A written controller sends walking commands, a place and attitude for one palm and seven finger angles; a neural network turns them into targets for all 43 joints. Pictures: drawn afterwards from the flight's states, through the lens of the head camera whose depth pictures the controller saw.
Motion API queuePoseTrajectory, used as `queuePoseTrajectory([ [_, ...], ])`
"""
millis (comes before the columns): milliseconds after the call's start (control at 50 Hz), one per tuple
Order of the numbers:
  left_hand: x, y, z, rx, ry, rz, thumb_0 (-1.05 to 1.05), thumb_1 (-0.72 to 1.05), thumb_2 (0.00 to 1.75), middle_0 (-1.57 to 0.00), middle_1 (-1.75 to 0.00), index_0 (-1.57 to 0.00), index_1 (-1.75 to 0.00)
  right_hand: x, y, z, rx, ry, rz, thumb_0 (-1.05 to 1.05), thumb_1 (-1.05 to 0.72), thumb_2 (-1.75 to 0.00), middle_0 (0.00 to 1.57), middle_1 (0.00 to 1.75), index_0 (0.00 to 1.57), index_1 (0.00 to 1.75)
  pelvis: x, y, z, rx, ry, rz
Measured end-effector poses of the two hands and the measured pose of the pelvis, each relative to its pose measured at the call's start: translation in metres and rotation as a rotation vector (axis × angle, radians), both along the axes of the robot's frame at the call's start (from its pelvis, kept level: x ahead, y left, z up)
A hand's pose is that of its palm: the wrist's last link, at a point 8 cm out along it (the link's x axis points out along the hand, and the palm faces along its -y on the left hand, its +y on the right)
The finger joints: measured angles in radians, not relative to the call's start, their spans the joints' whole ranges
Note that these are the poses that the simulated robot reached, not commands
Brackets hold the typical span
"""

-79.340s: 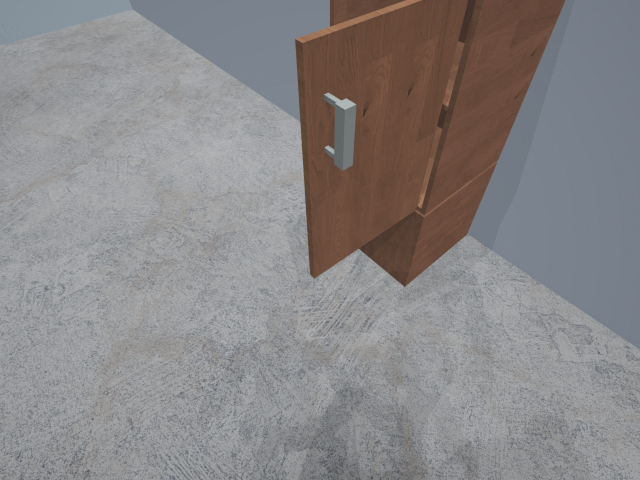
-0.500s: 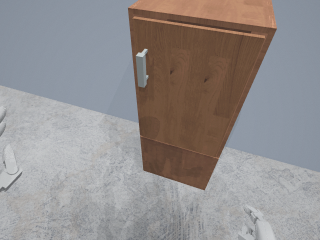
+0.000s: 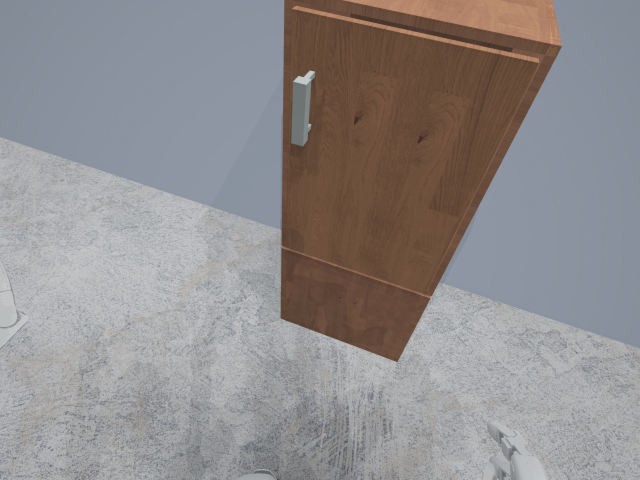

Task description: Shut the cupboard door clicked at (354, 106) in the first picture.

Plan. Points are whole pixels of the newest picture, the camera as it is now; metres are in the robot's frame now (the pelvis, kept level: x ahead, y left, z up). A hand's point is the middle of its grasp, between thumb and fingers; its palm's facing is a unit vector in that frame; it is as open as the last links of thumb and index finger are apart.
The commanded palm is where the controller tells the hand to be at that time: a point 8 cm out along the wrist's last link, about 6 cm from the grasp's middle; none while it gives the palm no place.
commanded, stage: step back with the hand held close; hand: left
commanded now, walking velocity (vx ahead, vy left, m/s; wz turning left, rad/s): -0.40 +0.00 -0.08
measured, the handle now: (304, 107) +0.71 +0.06 +0.11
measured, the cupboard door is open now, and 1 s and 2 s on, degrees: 0 0 0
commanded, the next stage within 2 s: stop stepping back and stand still in 0.16 s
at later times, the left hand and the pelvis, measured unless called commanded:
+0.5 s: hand out of the picture +0.14 +0.29 +0.18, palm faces +0.47 -0.81 -0.35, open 7.4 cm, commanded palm +0.08 +0.31 +0.19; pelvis -0.08 +0.02 +0.00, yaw -3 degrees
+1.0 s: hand out of the picture +0.13 +0.31 +0.17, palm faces +0.45 -0.84 -0.30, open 7.4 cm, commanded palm +0.06 +0.33 +0.19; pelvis -0.10 +0.04 +0.00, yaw -4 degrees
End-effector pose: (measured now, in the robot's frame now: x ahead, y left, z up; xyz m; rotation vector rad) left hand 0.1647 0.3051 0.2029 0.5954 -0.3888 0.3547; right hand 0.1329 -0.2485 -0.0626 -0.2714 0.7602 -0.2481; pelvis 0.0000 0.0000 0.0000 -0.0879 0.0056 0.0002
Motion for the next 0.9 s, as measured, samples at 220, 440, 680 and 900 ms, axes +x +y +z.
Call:
queuePoseTrajectory([
  [220,-0.039,-0.024,-0.011,-0.103,0.001,-0.066,0.02,0.89,0.9,-0.21,-0.3,-0.21,-0.3,-0.019,0.017,-0.001,0.048,-0.058,0.094,0.01,-0.9,-0.9,0.21,0.3,0.2,0.3,-0.06,-0.008,-0.001,0.0,0.044,-0.067],
  [440,-0.08,0.001,0.0,-0.045,-0.04,-0.038,0.01,0.88,0.9,-0.22,-0.3,-0.22,-0.3,-0.098,-0.003,-0.003,-0.018,-0.013,-0.045,0.01,-0.9,-0.9,0.21,0.3,0.2,0.3,-0.07,0.005,-0.004,0.022,-0.017,-0.068],
  [680,-0.078,-0.007,-0.011,-0.116,0.115,-0.098,0.02,0.89,0.9,-0.21,-0.3,-0.21,-0.3,-0.14,0.031,0.008,0.053,0.005,-0.048,0.01,-0.9,-0.9,0.2,0.3,0.2,0.3,-0.103,0.019,0.015,0.055,0.004,-0.083],
  [900,-0.096,0.038,-0.019,-0.15,0.045,0.048,0.01,0.88,0.9,-0.22,-0.3,-0.22,-0.3,-0.132,0.033,-0.014,0.023,0.04,-0.049,0.01,-0.9,-0.9,0.21,0.3,0.2,0.3,-0.096,0.038,0.0,0.024,-0.057,-0.069],
])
